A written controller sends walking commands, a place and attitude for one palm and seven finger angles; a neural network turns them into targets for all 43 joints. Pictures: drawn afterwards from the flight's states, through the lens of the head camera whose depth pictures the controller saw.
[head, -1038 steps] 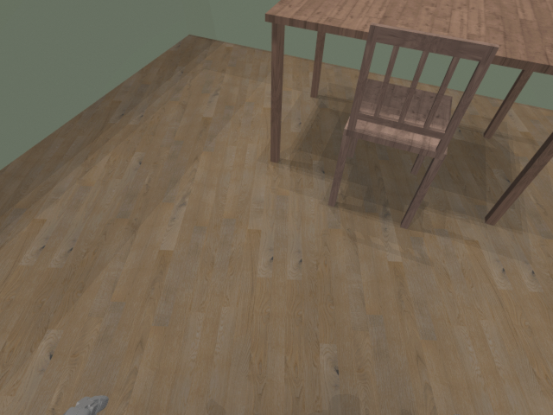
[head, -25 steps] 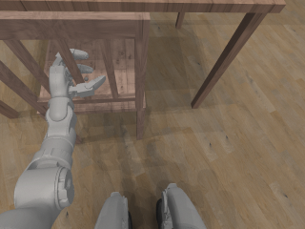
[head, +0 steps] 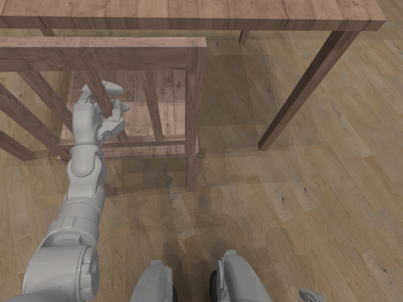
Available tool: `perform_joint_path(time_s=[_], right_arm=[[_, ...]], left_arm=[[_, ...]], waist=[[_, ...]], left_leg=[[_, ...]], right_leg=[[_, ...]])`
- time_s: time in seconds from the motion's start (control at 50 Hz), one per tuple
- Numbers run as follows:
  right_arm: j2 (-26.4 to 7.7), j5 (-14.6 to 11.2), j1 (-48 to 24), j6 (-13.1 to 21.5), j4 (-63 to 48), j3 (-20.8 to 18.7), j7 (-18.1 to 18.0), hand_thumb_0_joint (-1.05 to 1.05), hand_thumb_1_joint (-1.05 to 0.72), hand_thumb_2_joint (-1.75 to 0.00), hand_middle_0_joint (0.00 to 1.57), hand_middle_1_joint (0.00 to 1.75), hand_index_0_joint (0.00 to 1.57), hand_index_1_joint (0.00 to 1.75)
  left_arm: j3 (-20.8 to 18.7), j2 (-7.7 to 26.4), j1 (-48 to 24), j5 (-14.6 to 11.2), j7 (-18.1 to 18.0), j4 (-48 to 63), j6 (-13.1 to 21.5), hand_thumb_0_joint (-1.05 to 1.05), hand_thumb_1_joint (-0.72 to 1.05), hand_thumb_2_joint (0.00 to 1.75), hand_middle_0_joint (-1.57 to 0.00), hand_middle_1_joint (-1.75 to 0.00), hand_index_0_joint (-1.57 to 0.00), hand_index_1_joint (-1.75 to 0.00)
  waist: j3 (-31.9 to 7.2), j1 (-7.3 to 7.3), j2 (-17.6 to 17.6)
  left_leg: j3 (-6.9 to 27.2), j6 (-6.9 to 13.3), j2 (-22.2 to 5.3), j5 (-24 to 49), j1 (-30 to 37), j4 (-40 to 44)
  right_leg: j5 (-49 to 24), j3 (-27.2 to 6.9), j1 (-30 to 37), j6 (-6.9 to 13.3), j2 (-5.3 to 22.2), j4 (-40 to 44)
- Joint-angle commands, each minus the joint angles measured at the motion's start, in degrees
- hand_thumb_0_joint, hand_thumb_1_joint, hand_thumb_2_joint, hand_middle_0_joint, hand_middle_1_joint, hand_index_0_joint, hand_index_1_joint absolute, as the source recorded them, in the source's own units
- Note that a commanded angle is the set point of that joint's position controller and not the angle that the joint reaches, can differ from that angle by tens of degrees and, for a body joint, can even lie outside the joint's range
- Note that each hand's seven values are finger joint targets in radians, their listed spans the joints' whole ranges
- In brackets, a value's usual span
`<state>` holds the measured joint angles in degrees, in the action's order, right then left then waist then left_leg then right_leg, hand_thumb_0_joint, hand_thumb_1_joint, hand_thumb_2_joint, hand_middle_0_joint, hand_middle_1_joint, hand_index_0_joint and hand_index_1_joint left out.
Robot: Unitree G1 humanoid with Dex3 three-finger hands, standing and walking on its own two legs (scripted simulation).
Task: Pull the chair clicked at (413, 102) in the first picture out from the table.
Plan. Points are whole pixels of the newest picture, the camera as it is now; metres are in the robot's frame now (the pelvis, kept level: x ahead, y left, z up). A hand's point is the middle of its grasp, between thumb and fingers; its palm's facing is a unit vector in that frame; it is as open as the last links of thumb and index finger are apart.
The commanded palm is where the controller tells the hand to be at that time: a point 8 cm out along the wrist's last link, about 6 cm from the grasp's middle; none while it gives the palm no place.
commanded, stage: hook a spindle and tug to test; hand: left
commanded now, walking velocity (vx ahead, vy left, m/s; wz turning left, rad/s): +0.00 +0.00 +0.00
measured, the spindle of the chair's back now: (109, 111) +0.49 +0.17 +0.00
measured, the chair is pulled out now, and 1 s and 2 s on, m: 0.00 0.04 0.17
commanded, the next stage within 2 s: step backward, pulling the chair out in 0.30 s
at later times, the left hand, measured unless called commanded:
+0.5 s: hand (120, 129) +0.44 +0.14 +0.02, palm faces +0.01 -0.99 -0.12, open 5.1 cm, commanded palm +0.41 +0.19 +0.02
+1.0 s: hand (119, 131) +0.42 +0.14 +0.03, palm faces -0.05 -0.99 -0.13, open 4.9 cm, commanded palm +0.40 +0.18 +0.03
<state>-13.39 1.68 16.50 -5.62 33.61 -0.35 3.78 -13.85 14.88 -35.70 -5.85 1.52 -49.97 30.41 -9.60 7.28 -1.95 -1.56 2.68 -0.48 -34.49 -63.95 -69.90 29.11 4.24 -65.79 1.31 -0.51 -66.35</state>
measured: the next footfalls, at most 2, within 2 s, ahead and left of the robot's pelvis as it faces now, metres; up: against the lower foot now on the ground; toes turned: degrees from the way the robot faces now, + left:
right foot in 1.64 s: +0.03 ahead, -0.13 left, +0.00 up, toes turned -1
left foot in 2.00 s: -0.13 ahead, +0.18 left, +0.00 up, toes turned -1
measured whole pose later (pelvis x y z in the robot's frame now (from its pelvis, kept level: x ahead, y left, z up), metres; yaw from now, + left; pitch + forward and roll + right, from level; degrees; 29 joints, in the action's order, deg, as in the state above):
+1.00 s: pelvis +0.03 +0.03 +0.10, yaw -1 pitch +13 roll -2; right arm -13.4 -0.6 17.2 -5.8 38.8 -1.4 -4.2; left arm -5.0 11.1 -32.7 -2.9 -3.0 -60.1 13.2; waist 2.7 5.4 -1.6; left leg -4.5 2.9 1.6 -18.9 -25.2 -33.4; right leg 14.2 0.9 -27.2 -0.2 0.3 -30.9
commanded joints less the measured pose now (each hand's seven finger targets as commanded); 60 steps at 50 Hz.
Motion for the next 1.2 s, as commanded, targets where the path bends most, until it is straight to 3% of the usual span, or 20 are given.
perform_joint_path(time_s=[0.0, 0.12, 0.18, 0.36, 0.38, 0.4, 0.42, 0.44, 0.46, 0.48, 0.52, 0.56, 0.58, 0.64, 0.7, 0.84, 0.92, 1.08, 1.12, 1.18], right_arm=[[-8.92, -0.23, 8.48, 1.42, -3.64, -3.97, -0.31, 0.00, -0.90, -0.90, 0.20, 0.30, 0.20, 0.30], [-8.66, -0.52, 7.88, 2.23, -4.43, -3.84, -0.44, 0.00, -0.90, -0.90, 0.20, 0.30, 0.20, 0.30], [-8.32, -0.69, 7.31, 2.62, -4.71, -3.88, -0.47, 0.00, -0.90, -0.90, 0.20, 0.30, 0.20, 0.30], [-8.32, -0.50, 6.88, 3.43, -4.06, -4.15, -0.91, 0.00, -0.90, -0.90, 0.20, 0.30, 0.20, 0.30], [-8.21, -0.44, 6.65, 3.49, -3.68, -4.03, -1.00, 0.00, -0.90, -0.90, 0.20, 0.30, 0.20, 0.30], [-8.18, -3.38, 7.14, -0.21, -7.62, -3.59, -3.39, 0.00, -0.90, -0.90, 0.20, 0.30, 0.20, 0.30], [-7.04, -3.74, 8.74, -0.87, -9.33, -3.65, -5.65, 0.00, -0.90, -0.90, 0.20, 0.30, 0.20, 0.30], [-7.35, -4.02, 7.27, -1.58, -8.32, -3.13, -6.86, 0.00, -0.90, -0.90, 0.20, 0.30, 0.20, 0.30], [-6.89, -4.19, 5.45, -2.39, -7.41, -2.45, -7.33, 0.00, -0.90, -0.90, 0.20, 0.30, 0.20, 0.30], [-7.53, -4.61, 5.63, -2.91, -6.40, -2.37, -8.07, 0.00, -0.90, -0.90, 0.20, 0.30, 0.20, 0.30], [-7.89, -4.50, 6.97, -3.36, -5.03, -2.14, -9.24, 0.00, -0.90, -0.90, 0.20, 0.30, 0.20, 0.30], [-8.16, -4.16, 7.37, -3.31, -3.21, -2.00, -9.81, 0.00, -0.90, -0.90, 0.20, 0.30, 0.20, 0.30], [-8.08, -4.15, 5.97, -2.98, -2.81, -2.10, -9.76, 0.00, -0.90, -0.90, 0.20, 0.30, 0.20, 0.30], [-8.58, -4.19, 7.81, -2.58, -1.28, -2.41, -9.94, 0.00, -0.90, -0.90, 0.20, 0.30, 0.20, 0.30], [-8.98, -4.40, 6.78, -1.28, -0.56, -2.75, -9.96, 0.00, -0.90, -0.90, 0.20, 0.30, 0.20, 0.30], [-8.71, -2.82, 7.78, 0.89, 1.50, -3.62, -9.16, 0.00, -0.90, -0.90, 0.20, 0.30, 0.20, 0.30], [-8.29, -1.85, 7.96, 1.13, 2.05, -4.05, -8.44, 0.00, -0.90, -0.90, 0.20, 0.30, 0.20, 0.30], [-8.32, -2.93, 6.62, 2.52, 3.09, -3.84, -9.01, 0.00, -0.90, -0.90, 0.20, 0.30, 0.20, 0.30], [-9.04, -3.26, 6.18, 2.86, 2.96, -3.90, -9.85, 0.00, -0.90, -0.90, 0.20, 0.30, 0.20, 0.30], [-9.10, -3.97, 3.77, 3.31, 2.40, -3.29, -10.72, 0.00, -0.90, -0.90, 0.20, 0.30, 0.20, 0.30]], left_arm=[[2.33, 3.25, -8.86, 0.12, 1.44, 15.43, 3.92, 0.00, 0.90, 0.90, -0.50, -1.45, -0.50, -1.45], [1.79, 3.45, -2.81, -0.43, 1.13, 18.05, 3.10, 0.00, 0.90, 0.90, -0.50, -1.45, -0.50, -1.45], [2.42, 2.77, -0.64, -0.37, 1.19, 20.36, 3.11, 0.00, 0.90, 0.90, -0.50, -1.45, -0.50, -1.45], [2.91, 2.10, -0.93, -0.31, 0.62, 22.33, 2.83, 0.00, 0.90, 0.90, -0.50, -1.45, -0.50, -1.45], [4.53, 0.60, -3.51, -0.24, 0.68, 21.42, 2.61, 0.00, 0.90, 0.90, -0.50, -1.45, -0.50, -1.45], [2.35, 17.14, -19.09, 5.07, -3.28, 32.77, -4.16, 0.00, 0.90, 0.90, -0.50, -1.45, -0.50, -1.45], [2.44, 15.38, -20.53, 4.83, -5.14, 33.17, -8.15, 0.00, 0.90, 0.90, -0.50, -1.45, -0.50, -1.45], [4.23, 11.89, -13.04, 5.06, -6.00, 27.26, -11.70, 0.00, 0.90, 0.90, -0.50, -1.45, -0.50, -1.45], [8.47, 5.87, -5.86, 5.36, -5.67, 19.10, -14.98, 0.00, 0.90, 0.90, -0.50, -1.45, -0.50, -1.45], [9.27, 5.01, -5.08, 5.00, -6.05, 16.28, -16.71, 0.00, 0.90, 0.90, -0.50, -1.45, -0.50, -1.45], [10.25, 4.36, -7.75, 4.95, -6.75, 13.17, -17.97, 0.00, 0.90, 0.90, -0.50, -1.45, -0.50, -1.45], [9.87, 4.81, -10.21, 4.75, -6.82, 8.77, -17.84, 0.00, 0.90, 0.90, -0.50, -1.45, -0.50, -1.45], [10.11, 4.81, -11.24, 4.68, -6.33, 6.30, -17.79, 0.00, 0.90, 0.90, -0.50, -1.45, -0.50, -1.45], [10.48, 4.50, -12.79, 4.84, -6.15, 1.90, -17.16, 0.00, 0.90, 0.90, -0.50, -1.45, -0.50, -1.45], [10.81, 3.91, -12.25, 4.46, -5.32, -0.14, -16.60, 0.00, 0.90, 0.90, -0.50, -1.45, -0.50, -1.45], [10.73, 2.75, -11.75, 5.38, -4.85, -0.58, -15.00, 0.00, 0.90, 0.90, -0.50, -1.45, -0.50, -1.45], [10.21, 3.13, -12.29, 5.96, -4.34, 0.19, -14.17, 0.00, 0.90, 0.90, -0.50, -1.45, -0.50, -1.45], [8.01, 5.44, -11.20, 5.99, -4.84, 0.79, -12.88, 0.00, 0.90, 0.90, -0.50, -1.45, -0.50, -1.45], [6.47, 8.12, -10.03, 5.79, -5.34, 0.38, -12.80, 0.00, 0.90, 0.90, -0.50, -1.45, -0.50, -1.45], [7.04, 7.78, -9.08, 5.35, -5.58, -0.43, -14.45, 0.00, 0.90, 0.90, -0.50, -1.45, -0.50, -1.45]], waist=[[-30.86, -0.01, -3.00], [-28.88, -0.81, 0.00], [-28.83, -1.55, -1.60], [-29.32, -1.34, -2.29], [-28.47, -0.15, -2.22], [-41.29, -2.01, -5.50], [-38.34, -1.12, -6.11], [-33.83, -0.92, -5.70], [-24.75, -0.92, -4.63], [-21.67, -1.04, -1.29], [-22.90, -0.35, 2.60], [-22.51, -0.64, 0.34], [-17.77, -0.92, -2.90], [-19.19, -1.54, -3.61], [-16.73, -2.26, -4.63], [-14.78, -2.12, -7.78], [-15.62, -2.08, -7.60], [-17.43, -2.41, -2.22], [-18.43, -2.87, -1.17], [-18.38, -3.49, 5.84]], left_leg=[[4.32, -2.33, -0.88, 41.78, 20.98, 6.23], [3.57, -2.02, -0.51, 40.28, 17.87, 7.04], [3.52, -2.34, -0.62, 41.21, 18.83, 7.28], [4.06, -2.92, -0.86, 43.72, 21.24, 6.36], [4.18, -2.91, -0.84, 43.13, 20.76, 5.95], [2.39, -2.07, -0.64, 35.91, 35.42, 17.50], [2.34, -1.45, -0.04, 36.10, 35.47, 19.81], [3.27, -1.77, -0.60, 38.82, 35.82, 21.52], [5.50, -2.59, -1.65, 32.19, 33.06, 26.24], [5.70, -1.60, -2.66, 33.18, 33.53, 26.90], [4.86, -1.36, -3.31, 43.58, 36.72, 27.84], [4.69, -1.62, -4.85, 53.94, 41.13, 30.08], [5.94, -2.44, -5.82, 52.33, 41.42, 33.26], [5.86, -2.46, -6.98, 59.50, 46.75, 32.29], [6.44, -2.78, -8.02, 58.10, 48.89, 34.51], [9.13, -3.52, -10.46, 84.46, 65.16, 34.92], [9.00, -4.68, -11.14, 89.30, 70.05, 33.47], [6.05, -3.64, -9.60, 64.82, 55.12, 32.75], [4.55, -4.45, -7.27, 49.17, 47.80, 30.93], [4.39, -4.70, -3.01, 19.20, 36.75, 29.54]], right_leg=[[-32.52, -2.46, 21.41, 0.38, -0.69, 4.27], [-34.99, -2.74, 24.99, 0.42, -0.55, 4.42], [-34.34, -2.72, 24.45, 0.44, -0.39, 4.28], [-33.57, -2.37, 21.85, 0.42, -0.27, 3.58], [-33.43, -2.27, 20.74, 0.31, -0.20, 3.48], [-38.03, -6.96, 44.93, 1.42, 4.51, 14.48], [-43.29, -6.79, 46.34, 1.23, 4.39, 17.01], [-45.72, -6.05, 44.53, 1.08, 4.64, 17.60], [-34.69, -4.56, 39.83, 0.86, 5.09, 20.11], [-34.66, -4.54, 40.31, 0.47, 4.68, 21.44], [-47.61, -4.69, 46.37, -0.03, 5.73, 23.47], [-55.97, -5.54, 49.27, -0.63, 7.04, 25.25], [-49.12, -5.68, 46.95, -0.25, 7.78, 26.68], [-50.66, -6.23, 49.54, 0.02, 7.40, 29.72], [-46.72, -6.18, 49.52, 0.24, 7.26, 31.93], [-30.35, -4.66, 39.53, -0.44, 2.76, 32.67], [-27.61, -3.89, 38.16, -0.28, 1.65, 34.43], [-51.75, -7.83, 51.04, 1.45, 6.35, 35.29], [-64.91, -10.35, 57.30, 3.04, 10.25, 35.15], [-78.63, -13.28, 67.10, 5.06, 16.04, 35.80]])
